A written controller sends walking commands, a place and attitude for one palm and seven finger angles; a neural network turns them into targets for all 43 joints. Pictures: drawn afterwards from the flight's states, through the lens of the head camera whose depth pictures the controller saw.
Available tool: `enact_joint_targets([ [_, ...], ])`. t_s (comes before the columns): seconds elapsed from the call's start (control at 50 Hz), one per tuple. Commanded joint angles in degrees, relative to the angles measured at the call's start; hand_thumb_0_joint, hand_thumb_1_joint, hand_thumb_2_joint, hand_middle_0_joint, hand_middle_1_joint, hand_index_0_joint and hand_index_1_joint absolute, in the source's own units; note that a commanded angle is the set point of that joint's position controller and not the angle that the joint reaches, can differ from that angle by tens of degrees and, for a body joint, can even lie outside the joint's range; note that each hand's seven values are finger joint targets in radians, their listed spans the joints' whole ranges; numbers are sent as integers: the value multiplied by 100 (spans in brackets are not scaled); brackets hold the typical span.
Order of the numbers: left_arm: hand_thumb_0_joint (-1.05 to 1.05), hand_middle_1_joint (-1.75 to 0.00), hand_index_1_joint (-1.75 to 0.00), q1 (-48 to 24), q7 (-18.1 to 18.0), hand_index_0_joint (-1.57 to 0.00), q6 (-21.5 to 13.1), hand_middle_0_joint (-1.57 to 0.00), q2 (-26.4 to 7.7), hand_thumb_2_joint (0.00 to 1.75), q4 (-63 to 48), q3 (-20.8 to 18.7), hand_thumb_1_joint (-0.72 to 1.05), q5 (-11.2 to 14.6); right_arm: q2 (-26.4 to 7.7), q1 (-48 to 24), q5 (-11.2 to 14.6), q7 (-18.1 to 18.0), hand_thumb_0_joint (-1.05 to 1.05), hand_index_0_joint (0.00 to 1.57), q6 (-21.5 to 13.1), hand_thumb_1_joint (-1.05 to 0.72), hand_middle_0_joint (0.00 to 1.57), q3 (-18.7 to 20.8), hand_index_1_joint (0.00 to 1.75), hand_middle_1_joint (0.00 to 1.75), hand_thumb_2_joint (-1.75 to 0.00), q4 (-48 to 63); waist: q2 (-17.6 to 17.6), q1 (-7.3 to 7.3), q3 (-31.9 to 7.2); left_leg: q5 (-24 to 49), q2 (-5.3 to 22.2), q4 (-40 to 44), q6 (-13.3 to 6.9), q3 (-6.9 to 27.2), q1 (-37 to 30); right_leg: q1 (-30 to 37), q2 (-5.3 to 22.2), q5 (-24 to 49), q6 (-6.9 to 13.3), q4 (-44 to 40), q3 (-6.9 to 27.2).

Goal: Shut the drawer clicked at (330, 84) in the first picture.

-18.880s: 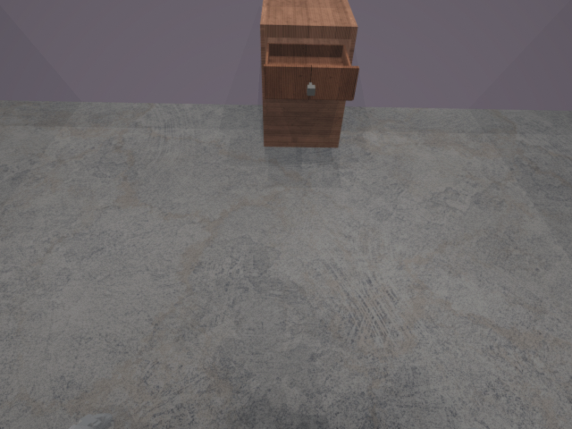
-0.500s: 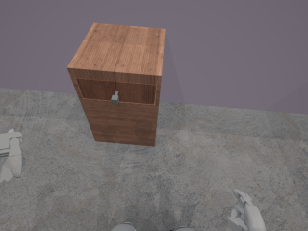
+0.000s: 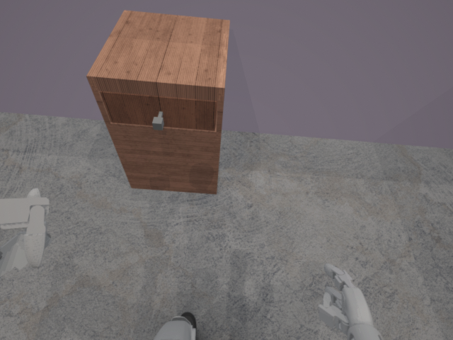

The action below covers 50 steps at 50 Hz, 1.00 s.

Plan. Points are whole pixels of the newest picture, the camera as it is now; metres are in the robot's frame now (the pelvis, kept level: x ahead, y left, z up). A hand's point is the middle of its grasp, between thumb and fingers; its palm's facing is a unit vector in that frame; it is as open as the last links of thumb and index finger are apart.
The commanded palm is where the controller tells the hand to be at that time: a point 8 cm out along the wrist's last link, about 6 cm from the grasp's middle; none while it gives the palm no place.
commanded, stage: step back with the hand held close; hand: left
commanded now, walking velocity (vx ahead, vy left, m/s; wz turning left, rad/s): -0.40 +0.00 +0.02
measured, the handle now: (159, 120) +0.79 +0.25 -0.22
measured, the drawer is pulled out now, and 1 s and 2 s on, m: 0.00 0.00 0.00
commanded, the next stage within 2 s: stop stepping back and stand still in 0.10 s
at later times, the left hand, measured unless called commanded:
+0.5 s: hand out of the picture +0.08 +0.29 +0.17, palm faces +0.45 -0.82 -0.34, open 3.3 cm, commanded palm +0.02 +0.32 +0.19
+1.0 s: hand out of the picture +0.06 +0.27 +0.17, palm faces +0.38 -0.82 -0.44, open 3.3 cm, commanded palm none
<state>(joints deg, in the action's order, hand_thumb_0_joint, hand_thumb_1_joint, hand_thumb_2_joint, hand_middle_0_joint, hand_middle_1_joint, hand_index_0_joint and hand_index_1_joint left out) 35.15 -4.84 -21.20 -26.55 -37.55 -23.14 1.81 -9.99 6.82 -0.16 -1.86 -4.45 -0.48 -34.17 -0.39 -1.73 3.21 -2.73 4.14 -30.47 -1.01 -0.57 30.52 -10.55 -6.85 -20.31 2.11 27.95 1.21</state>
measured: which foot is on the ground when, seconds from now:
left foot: down 0.00-0.24, up 0.26-0.38, down 0.40-1.00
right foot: down 0.00-1.00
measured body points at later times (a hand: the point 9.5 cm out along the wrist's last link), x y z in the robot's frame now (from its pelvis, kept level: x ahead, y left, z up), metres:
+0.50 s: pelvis -0.10 +0.03 +0.00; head -0.11 +0.07 +0.45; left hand +0.05 +0.33 +0.19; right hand +0.05 -0.18 -0.07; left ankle -0.04 +0.13 -0.73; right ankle -0.08 -0.09 -0.71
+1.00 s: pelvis -0.13 +0.03 +0.00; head -0.14 +0.04 +0.45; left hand +0.03 +0.31 +0.20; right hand +0.02 -0.20 -0.07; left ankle -0.07 +0.14 -0.72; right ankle -0.11 -0.06 -0.73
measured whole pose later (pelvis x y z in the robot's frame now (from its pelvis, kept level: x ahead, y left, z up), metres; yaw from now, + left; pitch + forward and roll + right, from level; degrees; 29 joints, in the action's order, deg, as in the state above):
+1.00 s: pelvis -0.13 +0.03 +0.00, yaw +0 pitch -1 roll -1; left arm 36.2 -8.5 -10.4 -22.3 -33.2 -20.9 1.3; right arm -10.9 15.3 -0.6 -3.6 -5.0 -0.9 -35.1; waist 1.0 -1.3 -1.3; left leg -16.2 0.8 -35.1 -1.0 -1.6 20.2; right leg -14.0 -1.9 -14.9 2.7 30.1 -3.7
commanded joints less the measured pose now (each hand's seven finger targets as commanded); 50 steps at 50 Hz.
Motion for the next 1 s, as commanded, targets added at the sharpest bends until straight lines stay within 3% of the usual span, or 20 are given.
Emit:
enact_joint_targets([
  [0.0,0,-160,-160,511,-184,-140,-160,-140,-971,90,-692,-1133,90,237,-789,-479,98,-192,0,20,-125,-90,20,280,30,30,-90,1095,198,70,-1105,875,-89,-231,-77,49,-1627,-694,1406,4252,-361,-349,425],
  [0.06,0,-160,-160,458,-113,-140,-173,-140,-976,90,-568,-1086,90,302,-909,-292,67,-184,0,20,-172,-90,20,336,30,30,-90,1058,-464,72,-1123,1080,420,389,-342,438,-2029,-917,691,2146,-508,138,29],
  [0.12,0,-160,-160,203,-123,-140,-170,-140,-810,90,-722,-922,90,325,-1010,-283,-30,-174,0,20,-382,-90,20,412,30,30,-90,972,-1317,160,-911,-1862,1048,1878,-608,1172,-551,-140,262,-896,-274,1078,-53],
  [0.16,0,-160,-160,248,-151,-140,-93,-140,-699,90,-874,-877,90,303,-1045,-244,-91,-145,0,20,-406,-90,20,457,30,30,-90,944,-1306,185,-715,-3090,1035,2054,-438,1213,435,424,263,-1046,-46,994,-101],
  [0.2,0,-160,-160,476,-172,-140,-16,-140,-777,90,-1099,-864,90,309,-947,-86,9,-102,0,20,-385,-90,20,494,30,30,-90,1006,-502,215,-1027,-2758,253,668,1,378,-391,-384,646,-1437,138,-197,172],
  [0.24,0,-160,-160,411,-276,-140,221,-140,-826,90,-1260,-757,90,288,-852,133,89,-101,0,20,-252,-90,20,572,30,30,-90,993,1460,144,-776,-1982,-696,-3177,400,-8,-1662,-3198,2558,-3092,1026,-2252,2553],
  [0.28,0,-160,-160,-222,-375,-140,468,-140,-519,90,-1136,-555,90,219,-655,104,55,-107,0,20,-113,-90,20,408,30,30,-90,955,918,-55,-451,-1950,-203,-3355,212,334,-1224,-2882,2320,-1859,792,-1694,1401],
  [0.32,0,-160,-160,-526,-470,-140,591,-140,-429,90,-902,-347,90,115,-702,44,36,-298,0,20,-203,-90,20,295,30,30,-90,903,504,-144,-74,-1954,-81,-844,95,197,-1648,-2521,1614,-1588,275,-997,472],
  [0.34,0,-160,-160,-636,-503,-140,593,-140,-318,90,-793,-247,90,69,-838,114,47,-356,0,20,-300,-90,20,270,30,30,-90,801,-331,-132,45,-2053,-55,426,38,313,-1654,-2132,1322,-1270,121,-338,313],
  [0.36,0,-160,-160,-790,-553,-140,498,-140,-328,90,-994,-257,90,49,-979,171,12,-382,0,20,-448,-90,20,256,30,30,-90,793,-1431,-45,-17,-2507,592,1453,-224,1305,-1417,-1705,866,-812,-131,514,23],
  [0.38,0,-160,-160,-878,-597,-140,459,-140,-418,90,-1036,-286,90,-22,-885,280,26,-377,0,20,-559,-90,20,202,30,30,-90,813,-1625,12,-197,-2486,1126,1828,-491,2129,-1366,-1488,652,-377,-277,1167,-170],
  [0.44,0,-160,-160,-615,-512,-140,521,-140,-479,90,-1223,-413,90,-38,-668,83,-38,-266,0,20,-669,-90,20,155,30,30,-90,798,-1514,11,-559,-3801,1126,2421,-412,2260,-1023,-991,622,-574,-302,1914,54],
  [0.54,0,-160,-160,367,-448,-140,768,-140,-319,90,-1065,-256,90,20,-758,-97,-55,-92,0,20,-481,-90,20,128,30,30,-90,889,-755,99,-565,-3368,534,1806,-102,827,-328,603,454,-330,-114,-260,-507],
  [0.64,0,-160,-160,-130,-537,-140,883,-140,-536,90,-946,-491,90,139,-649,90,-28,-195,0,20,-173,-90,20,229,30,30,-90,723,1017,21,-511,-1676,-316,-1912,98,-44,-527,-786,2293,-1908,1034,-1854,1919],
  [0.72,0,-160,-160,-213,-581,-140,820,-140,-320,90,-601,-296,90,78,-721,78,-7,-323,0,20,-250,-90,20,156,30,30,-90,662,-52,-70,-198,-2237,-61,265,-129,106,-1744,-1717,1503,-1948,385,-791,474],
  [0.78,0,-160,-160,-514,-536,-140,711,-140,-425,90,-1120,-365,90,48,-811,27,37,-348,0,20,-381,-90,20,168,30,30,-90,790,-1599,-31,-352,-4079,1106,2156,-586,2300,-1173,-1133,510,-877,-168,1405,-399],
  [0.8,0,-160,-160,-512,-504,-140,710,-140,-527,90,-1040,-467,90,-23,-753,-6,15,-359,0,20,-418,-90,20,155,30,30,-90,786,-1509,13,-261,-4552,1221,2535,-613,2478,-769,-1020,485,-862,-165,1977,-338],
  [0.88,0,-160,-160,14,-480,-140,785,-140,-283,90,-761,-237,90,-51,-810,42,-9,-240,0,20,-436,-90,20,188,30,30,-90,777,-851,117,-207,-3254,711,1708,-361,1044,-325,250,594,-451,-94,85,-489],
  [0.96,0,-160,-160,-248,-485,-140,750,-140,-502,90,-783,-398,90,28,-744,102,-7,-204,0,20,-292,-90,20,290,30,30,-90,744,936,80,-285,-1738,-307,-1367,63,15,-561,-693,2231,-1718,722,-1906,2071],
  [0.98,0,-160,-160,-869,229,-140,1633,-140,583,90,4119,1528,90,-605,-1348,266,-102,333,0,20,-450,-90,20,553,30,30,-90,-534,529,-179,-71,-1619,41,-2138,73,57,-81,-968,2732,1754,755,-613,983],
])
